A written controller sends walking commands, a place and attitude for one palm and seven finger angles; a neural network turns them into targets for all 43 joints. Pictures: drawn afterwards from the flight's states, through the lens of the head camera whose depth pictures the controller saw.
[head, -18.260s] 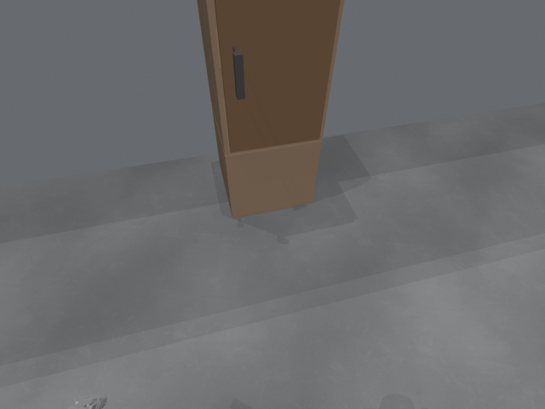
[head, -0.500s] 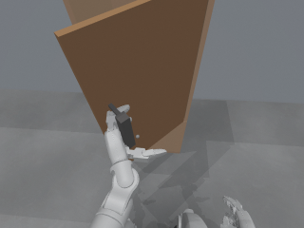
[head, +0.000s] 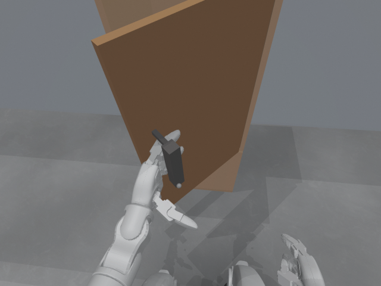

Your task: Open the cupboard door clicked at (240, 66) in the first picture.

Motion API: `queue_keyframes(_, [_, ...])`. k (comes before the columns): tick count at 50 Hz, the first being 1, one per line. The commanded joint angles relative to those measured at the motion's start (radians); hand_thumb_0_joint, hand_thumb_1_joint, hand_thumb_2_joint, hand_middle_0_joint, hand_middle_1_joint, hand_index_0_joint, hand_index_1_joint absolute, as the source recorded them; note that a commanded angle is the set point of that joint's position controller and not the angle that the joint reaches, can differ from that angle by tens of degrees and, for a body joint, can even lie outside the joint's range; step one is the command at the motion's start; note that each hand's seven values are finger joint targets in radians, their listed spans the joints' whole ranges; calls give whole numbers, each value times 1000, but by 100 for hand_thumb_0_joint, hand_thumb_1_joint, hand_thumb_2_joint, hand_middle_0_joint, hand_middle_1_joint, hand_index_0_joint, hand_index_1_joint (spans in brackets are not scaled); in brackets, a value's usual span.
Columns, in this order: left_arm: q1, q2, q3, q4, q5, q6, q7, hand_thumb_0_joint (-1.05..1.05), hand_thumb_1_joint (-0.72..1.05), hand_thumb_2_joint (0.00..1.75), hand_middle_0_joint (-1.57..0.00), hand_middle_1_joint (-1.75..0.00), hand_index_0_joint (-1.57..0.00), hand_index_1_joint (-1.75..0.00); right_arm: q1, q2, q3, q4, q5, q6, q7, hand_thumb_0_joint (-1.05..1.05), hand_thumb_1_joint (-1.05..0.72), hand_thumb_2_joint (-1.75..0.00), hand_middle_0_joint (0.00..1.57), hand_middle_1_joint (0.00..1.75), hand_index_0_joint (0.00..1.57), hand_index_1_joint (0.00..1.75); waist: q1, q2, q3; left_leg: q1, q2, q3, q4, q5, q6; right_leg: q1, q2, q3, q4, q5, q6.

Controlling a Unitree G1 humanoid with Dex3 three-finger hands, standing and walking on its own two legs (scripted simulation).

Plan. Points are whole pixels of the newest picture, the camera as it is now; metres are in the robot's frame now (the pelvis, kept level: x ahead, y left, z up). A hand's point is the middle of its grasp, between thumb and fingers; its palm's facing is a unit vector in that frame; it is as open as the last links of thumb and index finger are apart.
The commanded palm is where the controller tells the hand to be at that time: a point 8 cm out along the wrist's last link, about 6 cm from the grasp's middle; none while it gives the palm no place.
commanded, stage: slide the hand sideways off the handle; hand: left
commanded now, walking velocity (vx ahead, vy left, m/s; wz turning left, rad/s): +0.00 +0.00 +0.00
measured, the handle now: (167, 158) +0.37 +0.07 +0.05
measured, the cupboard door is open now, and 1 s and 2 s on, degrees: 47 47 47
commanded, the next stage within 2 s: draw the hand back to the body in 0.96 s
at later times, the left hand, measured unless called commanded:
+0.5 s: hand (161, 203) +0.27 +0.07 +0.05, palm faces -0.12 -0.99 +0.00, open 16.3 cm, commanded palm +0.24 +0.14 +0.05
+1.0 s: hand (133, 226) +0.22 +0.12 +0.05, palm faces -0.09 -1.00 -0.02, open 16.3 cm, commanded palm +0.21 +0.17 +0.05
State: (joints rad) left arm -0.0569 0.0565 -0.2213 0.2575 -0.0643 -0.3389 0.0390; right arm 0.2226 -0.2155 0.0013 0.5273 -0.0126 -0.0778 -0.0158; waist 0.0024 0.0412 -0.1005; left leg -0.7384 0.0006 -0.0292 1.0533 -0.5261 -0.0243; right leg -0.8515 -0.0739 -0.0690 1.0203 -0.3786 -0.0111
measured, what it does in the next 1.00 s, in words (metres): stands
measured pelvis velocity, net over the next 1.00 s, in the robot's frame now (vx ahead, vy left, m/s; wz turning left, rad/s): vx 0.02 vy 0.00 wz -0.01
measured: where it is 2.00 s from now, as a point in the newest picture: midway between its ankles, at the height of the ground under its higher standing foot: outside the picture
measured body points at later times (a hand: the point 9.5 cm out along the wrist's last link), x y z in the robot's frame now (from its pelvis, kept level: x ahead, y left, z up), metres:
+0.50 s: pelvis +0.02 +0.01 -0.01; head +0.08 +0.00 +0.44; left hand +0.27 +0.13 +0.05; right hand +0.20 -0.21 -0.09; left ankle +0.00 +0.13 -0.67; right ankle +0.07 -0.12 -0.67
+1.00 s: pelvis +0.02 +0.00 -0.02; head +0.09 +0.00 +0.42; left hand +0.22 +0.17 +0.05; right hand +0.21 -0.23 -0.09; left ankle +0.00 +0.13 -0.67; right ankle +0.07 -0.12 -0.67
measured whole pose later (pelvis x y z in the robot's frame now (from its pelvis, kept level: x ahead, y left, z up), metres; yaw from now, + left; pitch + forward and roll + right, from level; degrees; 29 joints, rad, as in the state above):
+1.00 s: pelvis +0.02 +0.00 -0.02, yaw +0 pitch +15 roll -1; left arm 0.52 0.16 -0.06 -0.26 -0.14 -0.34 -0.14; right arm 0.26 -0.22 0.00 0.38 0.00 -0.09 -0.04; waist 0.01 0.03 -0.14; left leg -0.83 0.02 -0.05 1.19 -0.63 -0.02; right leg -0.94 -0.06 -0.08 1.15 -0.47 -0.01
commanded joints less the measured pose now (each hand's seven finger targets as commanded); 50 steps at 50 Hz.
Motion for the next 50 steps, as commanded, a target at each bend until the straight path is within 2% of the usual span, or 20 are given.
queue_keyframes(1, [-85,-98,-3,-299,-15,-55,-1,0,-50,30,-15,-30,-15,-30,-35,-99,-33,-190,8,-58,6,0,-90,-90,20,30,20,30,-8,-142,-279,2,-37,14,-192,156,28,305,37,16,-140,82,-20])
queue_keyframes(2, [-46,-75,8,-298,7,-56,15,0,-50,30,-15,-30,-15,-30,-33,-103,-33,-198,3,-55,11,0,-90,-90,20,30,20,30,2,-141,-276,-11,-38,13,-189,171,28,309,37,18,-129,95,-23])
queue_keyframes(4, [-36,-58,3,-337,47,-68,33,0,-50,30,-15,-30,-15,-30,-25,-100,-36,-204,-4,-49,19,0,-90,-90,20,30,20,30,-8,-130,-272,-24,-35,19,-171,170,28,291,33,26,-115,106,-22])
queue_keyframes(7, [22,-25,11,-384,79,-74,38,0,-50,30,-15,-30,-15,-30,-31,-103,-40,-224,-7,-37,22,0,-90,-90,20,30,20,30,3,-100,-266,-34,-34,20,-162,165,29,278,34,32,-104,91,-29])
queue_keyframes(10, [67,-27,11,-424,64,-59,29,0,-50,30,-15,-30,-15,-30,-27,-98,-35,-237,-2,-27,19,0,-90,-90,20,30,20,30,-7,-91,-248,-39,-34,28,-155,133,29,266,38,33,-112,68,-24])
queue_keyframes(13, [107,-17,19,-498,56,-56,26,0,-50,30,-15,-30,-15,-30,-32,-96,-36,-255,0,-28,10,0,-90,-90,20,30,20,30,1,-76,-273,-23,-32,20,-154,158,27,273,40,26,-95,84,-27])
queue_keyframes(15, [109,-36,-5,-526,49,-53,21,0,-50,30,-15,-30,-15,-30,-23,-93,-33,-255,2,-32,6,0,-90,-90,20,30,20,30,-17,-71,-261,-15,-30,16,-144,166,27,250,43,19,-91,96,-23])
queue_keyframes(16, [123,-30,1,-536,42,-53,19,0,-50,30,-15,-30,-15,-30,-15,-94,-34,-254,1,-35,4,0,-90,-90,20,30,20,30,-23,-100,-263,-22,-31,14,-139,165,29,257,44,20,-94,100,-20])
queue_keyframes(17, [160,-13,17,-537,41,-53,14,0,-50,30,-15,-30,-15,-30,-17,-99,-35,-257,1,-37,1,0,-90,-90,20,30,20,30,-12,-109,-269,-28,-30,10,-139,181,29,268,45,20,-89,111,-23])
queue_keyframes(26, [300,47,81,-597,16,-29,-48,0,-50,30,-15,-30,-15,-30,-8,-96,-34,-276,7,-38,-11,0,-90,-90,20,30,20,30,-10,-88,-246,-53,-35,19,-113,181,26,266,44,28,-80,129,-17])
queue_keyframes(30, [406,45,88,-647,-5,-32,-67,0,-50,30,-15,-30,-15,-30,0,-91,-35,-290,8,-47,-11,0,-90,-90,20,30,20,30,2,-59,-275,-37,-35,20,-103,240,23,283,45,22,-59,194,-19])
queue_keyframes(31, [424,61,104,-656,-10,-33,-70,0,-50,30,-15,-30,-15,-30,8,-93,-37,-290,9,-47,-11,0,-90,-90,20,30,20,30,-1,-83,-269,-43,-34,18,-100,248,24,288,47,19,-58,208,-18])
queue_keyframes(32, [451,76,119,-665,-10,-35,-73,0,-50,30,-15,-30,-15,-30,4,-97,-39,-293,9,-48,-12,0,-90,-90,20,30,20,30,6,-75,-282,-47,-34,15,-94,267,25,295,48,22,-51,221,-20])
queue_keyframes(34, [469,71,107,-699,-13,-44,-85,0,-50,30,-15,-30,-15,-30,11,-95,-40,-299,8,-52,-10,0,-90,-90,20,30,20,30,-3,-73,-280,-46,-33,17,-85,277,24,289,46,21,-41,242,-17])
queue_keyframes(38, [499,105,144,-714,-29,-62,-113,0,-50,30,-15,-30,-15,-30,5,-100,-44,-301,10,-55,-16,0,-90,-90,20,30,20,30,-11,-80,-249,-88,-36,20,-62,222,26,264,46,34,-44,191,-13])
queue_keyframes(40, [556,118,171,-706,-47,-71,-131,0,-50,30,-15,-30,-15,-30,9,-100,-47,-304,13,-57,-19,0,-90,-90,20,30,20,30,-5,-97,-244,-101,-36,22,-54,204,26,261,48,38,-47,167,-12])
queue_keyframes(45, [560,128,175,-754,-79,-83,-177,0,-50,30,-15,-30,-15,-30,7,-106,-47,-311,18,-67,-28,0,-90,-90,20,30,20,30,-12,-48,-244,-111,-40,19,-40,188,26,237,47,41,-42,131,-12])
queue_keyframes(46, [565,151,200,-742,-85,-79,-182,0,-50,30,-15,-30,-15,-30,10,-107,-49,-307,19,-68,-31,0,-90,-90,20,30,20,30,-13,-75,-243,-117,-37,18,-35,175,27,231,50,42,-45,109,-10])
queue_keyframes(49, [512,134,174,-758,-92,-74,-192,0,-50,30,-15,-30,-15,-30,6,-111,-44,-310,20,-79,-36,0,-90,-90,20,30,20,30,-25,-42,-231,-123,-39,15,-28,146,27,197,49,42,-45,56,-10])
queue_keyframes(50, [514,144,188,-741,-94,-68,-192,0,-50,30,-15,-30,-15,-30,11,-114,-45,-304,21,-81,-38,0,-90,-90,20,30,20,30,-26,-67,-229,-126,-38,13,-26,139,27,195,50,43,-49,42,-9])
